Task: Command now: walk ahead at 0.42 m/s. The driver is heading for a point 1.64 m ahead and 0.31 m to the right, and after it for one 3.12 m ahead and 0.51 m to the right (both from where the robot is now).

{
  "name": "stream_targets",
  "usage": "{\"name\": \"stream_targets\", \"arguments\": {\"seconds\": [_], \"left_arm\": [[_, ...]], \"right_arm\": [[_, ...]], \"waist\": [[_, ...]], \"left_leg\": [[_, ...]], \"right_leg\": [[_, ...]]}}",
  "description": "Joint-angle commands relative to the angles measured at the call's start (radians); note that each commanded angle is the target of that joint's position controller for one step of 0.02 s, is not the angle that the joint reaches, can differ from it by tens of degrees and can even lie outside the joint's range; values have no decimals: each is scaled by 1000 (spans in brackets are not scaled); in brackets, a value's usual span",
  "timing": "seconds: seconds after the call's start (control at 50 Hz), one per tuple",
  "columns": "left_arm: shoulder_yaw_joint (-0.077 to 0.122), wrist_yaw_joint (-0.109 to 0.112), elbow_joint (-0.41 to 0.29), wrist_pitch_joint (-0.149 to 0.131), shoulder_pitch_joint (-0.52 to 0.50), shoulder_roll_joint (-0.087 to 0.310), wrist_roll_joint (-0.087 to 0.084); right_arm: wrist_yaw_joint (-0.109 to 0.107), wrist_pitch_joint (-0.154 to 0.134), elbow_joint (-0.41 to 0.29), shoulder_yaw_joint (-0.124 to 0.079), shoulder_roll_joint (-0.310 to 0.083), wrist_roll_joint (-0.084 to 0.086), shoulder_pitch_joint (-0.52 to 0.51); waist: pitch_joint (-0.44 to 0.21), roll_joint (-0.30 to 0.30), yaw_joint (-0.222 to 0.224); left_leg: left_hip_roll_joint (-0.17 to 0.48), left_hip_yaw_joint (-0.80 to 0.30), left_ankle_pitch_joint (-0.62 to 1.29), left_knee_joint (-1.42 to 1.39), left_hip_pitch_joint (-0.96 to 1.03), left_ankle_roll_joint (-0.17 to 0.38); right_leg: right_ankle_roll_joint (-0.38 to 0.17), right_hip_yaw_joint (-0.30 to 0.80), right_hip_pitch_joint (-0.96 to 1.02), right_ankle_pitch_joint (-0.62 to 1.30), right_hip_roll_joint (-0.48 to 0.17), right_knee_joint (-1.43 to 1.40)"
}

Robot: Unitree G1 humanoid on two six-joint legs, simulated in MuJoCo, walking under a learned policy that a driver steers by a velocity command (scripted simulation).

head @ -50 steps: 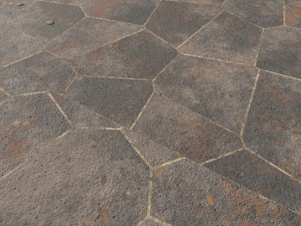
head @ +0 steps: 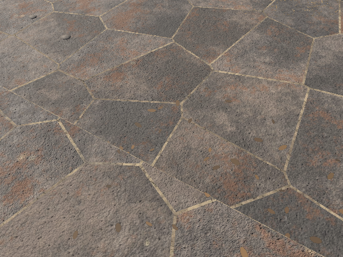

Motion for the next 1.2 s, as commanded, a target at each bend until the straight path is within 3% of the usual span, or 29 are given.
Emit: {"name": "stream_targets", "arguments": {"seconds": [0.02,0.1,0.16,0.2,0.24,0.26,0.28,0.3,0.32,0.34,0.36,0.4,0.46,0.54,0.64,0.68,0.74,0.78,0.8,0.82,0.84,0.86,0.88,0.92,0.96,1.08,1.12,1.16,1.2], "left_arm": [[15,19,-36,8,53,137,7],[26,30,-46,12,77,180,-1],[36,32,-44,15,75,187,-17],[46,32,-55,24,45,205,-12],[49,31,-72,41,12,208,0],[39,27,-96,43,-3,193,10],[-1,12,-111,23,131,32,9],[7,6,-100,-9,92,75,-18],[32,4,-146,-27,-22,154,-50],[37,11,-167,-33,-93,173,-55],[46,22,-170,-29,-121,171,-43],[52,29,-161,1,-74,128,-28],[59,31,-195,24,-130,122,-19],[59,21,-266,13,-316,120,-8],[48,-11,-338,2,-513,106,-16],[49,-22,-365,2,-543,112,-19],[64,-33,-366,-3,-467,160,-25],[104,-27,-296,-6,-216,235,-21],[122,-20,-270,-3,-58,320,-6],[124,-32,-251,0,-17,342,-10],[96,-36,-255,0,-20,233,-13],[83,-33,-271,-2,-112,197,-10],[75,-34,-292,-3,-203,187,-1],[64,-37,-291,-12,-269,143,14],[63,-29,-272,-19,-255,138,5],[74,10,-219,-3,-170,197,-4],[74,12,-198,4,-142,200,0],[77,13,-179,10,-115,202,-12],[79,14,-149,16,-79,195,-3]], "right_arm": [[12,-8,-96,7,2,-5,-155],[24,-8,-150,21,0,2,-299],[36,-12,-180,19,-27,6,-338],[40,-17,-175,1,-69,4,-280],[30,-13,-103,-40,-136,9,-26],[20,-6,-59,-59,-186,4,152],[19,-1,-31,-77,-280,-20,265],[25,0,-24,-50,-191,-18,240],[27,-6,-36,-33,-138,-13,125],[30,-12,-60,-21,-99,-14,24],[35,-18,-68,-12,-69,-22,-34],[40,-24,-54,-2,-34,-35,-52],[25,-31,-18,-6,-65,-32,12],[-5,-21,7,-9,-98,-30,96],[-18,-8,42,-12,-126,-13,199],[-21,2,59,-15,-126,-11,229],[-16,21,58,-30,-140,-12,206],[-18,34,38,-23,-127,-14,165],[-21,32,22,-3,-78,-41,237],[-6,11,42,32,54,-28,381],[0,-10,47,5,-65,4,310],[0,-21,6,-13,-130,24,188],[-9,-22,-10,-16,-127,16,125],[-18,-4,-16,-21,-86,-4,133],[-25,21,-13,-23,-62,-1,146],[-21,22,-86,-32,-58,-24,-43],[-11,13,-107,-26,-37,-24,-118],[-5,8,-118,-19,-31,-15,-166],[10,5,-111,-30,-66,-10,-136]], "waist": [[133,-109,12],[170,-128,35],[183,-124,9],[122,-140,-47],[-53,-158,-180],[-171,-111,-252],[-357,175,-179],[-368,172,-193],[-160,141,-158],[-66,51,-123],[-9,7,-87],[5,52,-31],[55,41,-21],[90,20,-64],[110,5,-123],[107,18,-124],[60,46,-59],[-80,18,64],[-252,-134,74],[-371,-380,10],[-309,-252,42],[-155,-168,36],[-79,-80,4],[-38,-88,-57],[-22,-87,-74],[61,-62,-47],[56,-82,-23],[60,-79,-6],[48,-83,-25]], "left_leg": [[24,10,94,-167,-215,-33],[-20,51,202,-384,-87,-41],[-22,28,208,-459,-65,-6],[-54,38,170,-478,44,27],[-113,73,147,-471,374,73],[8,-66,103,-456,670,123],[291,-579,-130,-562,1012,304],[326,-815,-234,-751,974,311],[291,-660,-228,-773,807,247],[253,-506,-123,-792,634,213],[208,-381,-6,-817,490,186],[140,-244,69,-865,353,165],[132,-179,121,-920,294,195],[120,-130,180,-930,364,175],[120,-78,204,-914,446,143],[137,-66,244,-878,492,137],[180,-77,425,-761,591,115],[109,-28,595,-444,554,68],[36,12,279,-102,336,39],[-145,-37,-354,203,-33,-8],[-95,-153,-370,321,-151,15],[-49,-136,-271,335,-193,30],[0,-107,-172,302,-150,24],[65,-108,-71,195,-50,11],[85,-102,-37,112,-22,4],[94,-89,228,-235,-157,-29],[69,-57,330,-325,-102,-31],[48,-30,364,-379,-67,-41],[80,-86,353,-298,-164,-25]], "right_leg": [[-119,169,47,313,-222,-146],[-128,119,-37,308,-224,-186],[-118,104,34,391,-267,-160],[-95,82,96,654,-282,-61],[-57,35,66,938,-236,239],[-28,22,-136,732,-195,510],[41,21,-501,56,6,932],[21,172,-617,-283,29,1090],[-1,152,-713,-232,-32,1133],[-11,125,-684,-132,-91,1094],[-8,106,-631,-61,-130,1027],[-4,105,-510,0,-171,943],[20,82,-559,57,-188,846],[44,66,-672,290,-185,562],[38,23,-618,417,-121,311],[30,24,-587,381,-103,279],[-16,21,-511,223,-81,284],[-71,0,-201,223,-51,226],[-145,242,129,259,-258,261],[-295,708,411,2,-414,109],[-259,738,369,-98,-400,37],[-216,578,221,-13,-376,25],[-197,451,60,152,-339,0],[-171,302,-96,280,-268,-50],[-175,242,-133,298,-243,-100],[-172,149,-109,335,-223,-167],[-158,98,-115,367,-200,-169],[-154,65,-99,359,-187,-163],[-173,83,29,440,-251,-100]]}}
